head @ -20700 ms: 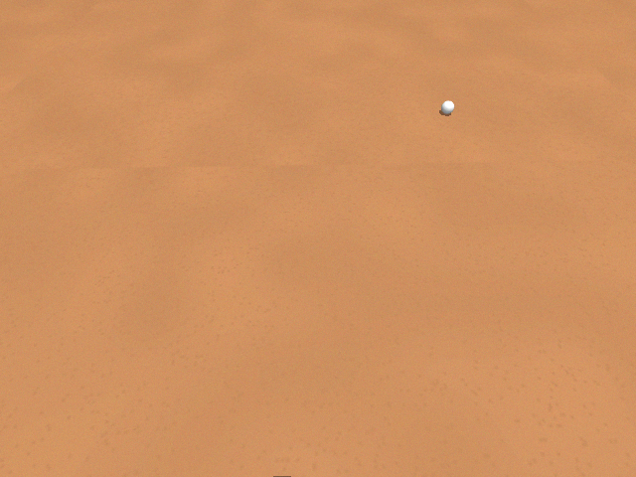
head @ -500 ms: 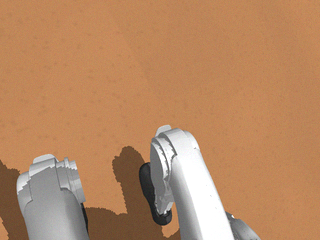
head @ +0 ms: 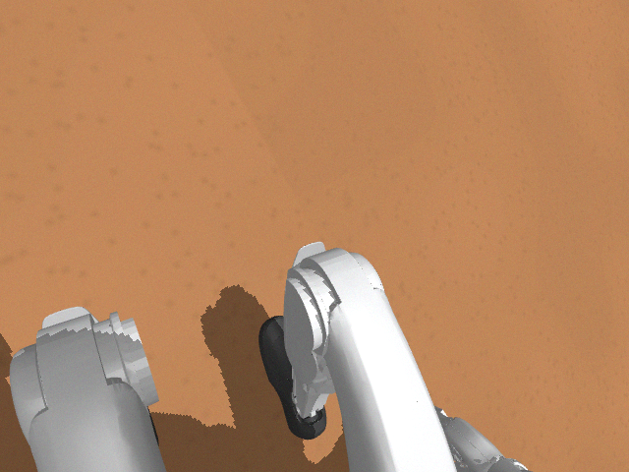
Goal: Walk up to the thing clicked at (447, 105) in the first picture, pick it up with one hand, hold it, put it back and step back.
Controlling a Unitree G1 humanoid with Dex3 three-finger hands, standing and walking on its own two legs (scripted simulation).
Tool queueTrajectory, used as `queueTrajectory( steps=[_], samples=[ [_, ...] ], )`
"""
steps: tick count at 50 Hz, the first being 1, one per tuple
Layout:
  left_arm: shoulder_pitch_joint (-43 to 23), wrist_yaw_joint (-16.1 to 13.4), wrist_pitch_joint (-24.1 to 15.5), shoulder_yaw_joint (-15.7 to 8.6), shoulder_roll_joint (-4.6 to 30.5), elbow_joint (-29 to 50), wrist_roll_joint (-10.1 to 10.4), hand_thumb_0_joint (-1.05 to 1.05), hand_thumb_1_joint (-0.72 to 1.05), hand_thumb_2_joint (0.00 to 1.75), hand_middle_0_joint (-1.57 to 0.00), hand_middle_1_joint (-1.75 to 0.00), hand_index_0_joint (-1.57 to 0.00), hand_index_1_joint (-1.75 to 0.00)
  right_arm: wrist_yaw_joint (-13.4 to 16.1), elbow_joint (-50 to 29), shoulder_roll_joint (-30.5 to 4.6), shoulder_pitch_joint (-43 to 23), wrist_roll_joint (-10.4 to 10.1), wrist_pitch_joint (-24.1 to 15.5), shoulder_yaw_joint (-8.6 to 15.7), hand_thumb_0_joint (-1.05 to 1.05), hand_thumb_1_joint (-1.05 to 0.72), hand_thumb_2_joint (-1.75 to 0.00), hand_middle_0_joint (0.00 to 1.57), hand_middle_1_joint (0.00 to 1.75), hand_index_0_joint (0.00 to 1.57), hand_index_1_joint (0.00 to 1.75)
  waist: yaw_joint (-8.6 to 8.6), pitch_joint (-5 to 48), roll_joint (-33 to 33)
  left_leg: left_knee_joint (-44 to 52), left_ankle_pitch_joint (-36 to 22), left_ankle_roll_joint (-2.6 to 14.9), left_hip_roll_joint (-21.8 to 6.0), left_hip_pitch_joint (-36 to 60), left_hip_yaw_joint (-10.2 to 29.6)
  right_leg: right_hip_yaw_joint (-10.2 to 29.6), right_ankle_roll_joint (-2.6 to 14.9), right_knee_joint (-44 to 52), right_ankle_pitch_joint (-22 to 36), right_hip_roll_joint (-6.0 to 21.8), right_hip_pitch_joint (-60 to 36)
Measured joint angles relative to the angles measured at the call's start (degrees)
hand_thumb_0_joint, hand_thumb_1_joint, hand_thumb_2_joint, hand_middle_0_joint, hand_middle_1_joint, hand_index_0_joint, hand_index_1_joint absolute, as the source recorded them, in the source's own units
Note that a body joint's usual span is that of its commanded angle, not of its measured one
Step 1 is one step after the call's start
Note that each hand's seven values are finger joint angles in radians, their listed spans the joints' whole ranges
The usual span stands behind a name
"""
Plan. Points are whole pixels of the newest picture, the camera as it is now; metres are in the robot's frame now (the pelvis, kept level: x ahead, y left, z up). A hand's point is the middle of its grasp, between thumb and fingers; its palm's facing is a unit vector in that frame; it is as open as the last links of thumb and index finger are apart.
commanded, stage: close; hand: left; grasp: from above
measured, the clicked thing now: out of the picture +0.44 +0.34 -0.27
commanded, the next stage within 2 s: settle in 1.64 s
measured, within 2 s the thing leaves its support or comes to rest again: neither
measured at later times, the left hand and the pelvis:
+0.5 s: hand out of the picture +0.43 +0.33 -0.25, palm faces -0.44 -0.16 -0.88, open 12.2 cm; pelvis +0.00 +0.00 +0.00, yaw -1 degrees
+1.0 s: hand out of the picture +0.42 +0.33 -0.25, palm faces -0.45 -0.16 -0.88, open 10.3 cm; pelvis +0.00 +0.00 +0.00, yaw -1 degrees
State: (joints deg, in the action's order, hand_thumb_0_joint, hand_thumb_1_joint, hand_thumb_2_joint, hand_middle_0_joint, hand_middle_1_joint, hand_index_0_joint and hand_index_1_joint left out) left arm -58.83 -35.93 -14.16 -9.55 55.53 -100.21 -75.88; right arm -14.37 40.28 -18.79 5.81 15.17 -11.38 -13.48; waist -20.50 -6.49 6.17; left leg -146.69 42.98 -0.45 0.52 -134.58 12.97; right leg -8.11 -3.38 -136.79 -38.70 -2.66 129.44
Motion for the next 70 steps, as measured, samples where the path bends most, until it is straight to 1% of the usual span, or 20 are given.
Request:
queueTrajectory(
  steps=[3, 9, 13, 16, 22, 24, 26, 27, 29, 34, 37, 40, 46, 52, 56, 58, 61, 70],
  samples=[
    [0.01, 0.07, -0.09, 0.22, 0.37, -0.52, 0.20, 0.00, -0.49, 0.99, -0.09, -1.04, -0.10, -1.04, -0.32, -0.01, -0.05, 0.12, 0.11, -0.13, -0.42, 0.00, -0.90, -0.91, 0.20, 0.30, 0.20, 0.30, -0.20, -0.34, 0.09, -0.02, 0.02, -0.05, -0.03, 0.17, 0.09, -0.07, -0.03, 0.02, 0.06, -0.04, -0.13],
    [0.09, -0.20, -0.88, -0.18, 1.40, -1.08, 0.18, 0.00, -0.47, 0.99, -0.10, -1.05, -0.11, -1.05, -0.47, -0.22, -0.47, 0.10, 0.07, -0.50, -1.24, 0.00, -0.90, -0.91, 0.20, 0.30, 0.20, 0.30, -0.42, -1.22, 0.32, -0.27, -0.05, -0.13, -0.15, 0.34, 0.53, -0.40, -0.12, 0.05, 0.43, -0.25, -0.23],
    [-0.17, -0.62, -1.16, 0.67, 1.73, -1.44, 0.18, 0.00, -0.42, 0.97, -0.13, -1.06, -0.14, -1.05, -0.51, -0.33, -0.79, 0.00, 0.26, -0.77, -1.53, 0.00, -0.90, -0.90, 0.20, 0.30, 0.20, 0.30, -0.46, -1.65, 0.59, -0.39, -0.09, -0.20, -0.24, 0.44, 0.67, -0.49, -0.13, 0.00, 0.64, -0.36, -0.24],
    [-0.30, -0.96, -1.45, 0.32, 2.16, -1.82, 0.15, 0.00, -0.37, 0.94, -0.15, -1.05, -0.17, -1.03, -0.49, -0.34, -1.07, -0.38, 0.21, -1.06, -1.95, 0.00, -0.90, -0.90, 0.20, 0.30, 0.20, 0.30, -0.58, -1.93, 0.85, -0.59, -0.02, -0.20, -0.34, 0.55, 0.91, -0.66, -0.30, -0.01, 0.77, -0.51, -0.30],
    [-0.77, -1.64, -1.08, 0.59, 2.52, -1.94, -0.10, 0.00, -0.29, 0.88, -0.21, -1.03, -0.24, -1.00, -0.47, -0.51, -1.36, -0.78, 0.30, -1.57, -2.21, 0.00, -0.90, -0.90, 0.20, 0.30, 0.20, 0.30, -0.72, -2.21, 1.35, -0.77, -0.01, -0.35, -0.37, 0.63, 1.24, -0.92, -0.15, 0.01, 0.94, -0.60, -0.38],
    [-0.88, -1.69, -0.71, 1.05, 2.46, -1.84, -0.04, 0.00, -0.26, 0.86, -0.23, -1.02, -0.26, -0.99, -0.60, -0.62, -1.47, -0.85, 0.42, -1.74, -2.24, 0.00, -0.90, -0.90, 0.20, 0.30, 0.20, 0.30, -0.73, -2.18, 1.41, -0.81, 0.05, -0.34, -0.38, 0.65, 1.27, -0.95, -0.15, -0.01, 0.91, -0.61, -0.39],
    [-0.91, -1.74, -0.54, 0.69, 2.55, -1.86, 0.17, 0.00, -0.23, 0.85, -0.25, -1.01, -0.28, -0.98, -0.69, -0.63, -1.54, -1.05, 0.33, -1.91, -2.32, 0.00, -0.90, -0.90, 0.20, 0.30, 0.20, 0.30, -0.79, -2.17, 1.43, -0.83, 0.10, -0.34, -0.38, 0.66, 1.33, -1.00, -0.21, 0.03, 0.88, -0.62, -0.43],
    [-0.94, -1.73, -0.45, 0.42, 2.67, -1.87, 0.23, 0.00, -0.22, 0.84, -0.25, -1.00, -0.29, -0.97, -0.71, -0.71, -1.55, -1.12, 0.28, -1.97, -2.35, 0.00, -0.90, -0.90, 0.20, 0.30, 0.20, 0.30, -0.85, -2.19, 1.45, -0.82, 0.10, -0.35, -0.37, 0.66, 1.36, -1.02, -0.18, 0.05, 0.88, -0.61, -0.45],
    [-1.01, -1.56, -0.09, 0.95, 2.75, -1.91, 0.48, 0.00, -0.19, 0.82, -0.27, -0.99, -0.31, -0.96, -0.79, -0.90, -1.57, -1.24, 0.35, -2.08, -2.34, 0.00, -0.90, -0.90, 0.20, 0.30, 0.20, 0.30, -0.88, -2.29, 1.44, -0.80, 0.09, -0.34, -0.35, 0.71, 1.39, -1.05, -0.22, 0.10, 0.88, -0.61, -0.53],
    [-0.96, -0.53, 0.16, 1.37, 2.74, -1.62, 1.37, 0.00, -0.14, 0.77, -0.31, -0.96, -0.35, -0.92, -0.94, -1.18, -1.63, -1.39, 0.06, -2.46, -2.38, 0.00, -0.90, -0.90, 0.20, 0.30, 0.20, 0.30, -0.76, -2.58, 1.44, -0.76, 0.06, -0.30, -0.36, 0.80, 1.40, -1.07, -0.22, 0.18, 0.90, -0.60, -0.67],
    [-0.42, -0.29, -0.25, 0.57, 2.75, -0.76, 1.66, 0.00, -0.11, 0.74, -0.33, -0.94, -0.37, -0.90, -0.82, -1.33, -1.56, -1.37, -0.20, -2.33, -2.42, 0.00, -0.90, -0.90, 0.20, 0.30, 0.20, 0.30, -0.57, -2.67, 1.40, -0.65, 0.05, -0.30, -0.37, 0.85, 1.49, -1.16, -0.24, 0.35, 0.94, -0.62, -0.76],
    [-0.09, -0.20, -0.48, 0.81, 2.60, -0.46, 1.69, 0.00, -0.08, 0.72, -0.35, -0.92, -0.40, -0.88, -0.71, -1.21, -1.40, -1.32, -0.27, -1.94, -2.40, 0.00, -0.90, -0.90, 0.20, 0.30, 0.20, 0.30, -0.33, -2.42, 1.28, -0.46, 0.05, -0.31, -0.37, 0.81, 1.50, -1.19, -0.18, 0.56, 0.93, -0.60, -0.74],
    [-0.43, -0.07, -1.01, 2.01, 2.62, -1.03, 1.55, 0.00, -0.02, 0.68, -0.40, -0.89, -0.44, -0.85, -0.64, -1.32, -1.35, -1.40, -0.40, -1.71, -2.60, 0.00, -0.90, -0.90, 0.20, 0.30, 0.20, 0.30, -0.25, -2.38, 1.38, -0.32, 0.11, -0.13, -0.40, 0.97, 1.38, -1.11, -0.29, 0.71, 0.82, -0.58, -0.98],
    [-0.55, -0.61, -1.55, 1.30, 3.06, -0.32, 0.56, 0.00, 0.04, 0.64, -0.45, -0.86, -0.49, -0.81, -0.44, -1.58, -1.37, -1.36, -0.48, -1.66, -2.69, 0.00, -0.90, -0.90, 0.20, 0.30, 0.20, 0.30, -0.28, -2.39, 1.73, -0.28, 0.20, -0.13, -0.45, 0.91, 1.46, -1.21, -0.18, 0.88, 0.79, -0.63, -0.99],
    [-1.03, -1.35, -1.09, 1.88, 3.25, -1.27, 0.31, 0.00, 0.09, 0.62, -0.48, -0.84, -0.53, -0.79, -0.55, -1.55, -1.44, -1.48, -0.16, -1.49, -2.85, 0.00, -0.90, -0.90, 0.20, 0.30, 0.20, 0.30, -0.49, -2.00, 1.78, -0.27, 0.30, -0.21, -0.37, 0.85, 1.58, -1.31, -0.15, 0.89, 0.66, -0.55, -0.96],
    [-1.11, -1.41, -0.94, 1.54, 3.53, -1.38, 0.23, 0.00, 0.12, 0.61, -0.50, -0.83, -0.55, -0.78, -0.45, -1.77, -1.54, -1.60, -0.14, -1.53, -2.85, 0.00, -0.90, -0.90, 0.20, 0.30, 0.20, 0.30, -0.59, -2.12, 1.70, -0.26, 0.29, -0.16, -0.34, 0.80, 1.65, -1.37, -0.22, 0.97, 0.66, -0.55, -0.98],
    [-1.12, -1.32, -0.69, 1.31, 3.83, -1.52, 0.54, 0.00, 0.15, 0.59, -0.52, -0.81, -0.58, -0.77, -0.39, -1.91, -1.71, -1.71, -0.11, -1.59, -2.86, 0.00, -0.90, -0.90, 0.20, 0.30, 0.20, 0.29, -0.67, -2.26, 1.58, -0.26, 0.24, -0.10, -0.34, 0.64, 1.67, -1.39, -0.29, 1.04, 0.70, -0.56, -0.89],
    [-1.21, -0.53, -0.81, 1.63, 4.10, -0.96, 1.35, 0.00, 0.16, 0.50, -0.57, -0.77, -0.63, -0.71, -0.17, -2.32, -1.67, -1.42, -0.11, -1.33, -3.22, 0.00, -0.90, -0.90, 0.20, 0.30, 0.20, 0.29, -0.72, -2.72, 1.65, -0.22, 0.00, -0.02, -0.36, 0.71, 1.63, -1.38, -0.31, 1.12, 0.93, -0.58, -1.02]
  ],
)
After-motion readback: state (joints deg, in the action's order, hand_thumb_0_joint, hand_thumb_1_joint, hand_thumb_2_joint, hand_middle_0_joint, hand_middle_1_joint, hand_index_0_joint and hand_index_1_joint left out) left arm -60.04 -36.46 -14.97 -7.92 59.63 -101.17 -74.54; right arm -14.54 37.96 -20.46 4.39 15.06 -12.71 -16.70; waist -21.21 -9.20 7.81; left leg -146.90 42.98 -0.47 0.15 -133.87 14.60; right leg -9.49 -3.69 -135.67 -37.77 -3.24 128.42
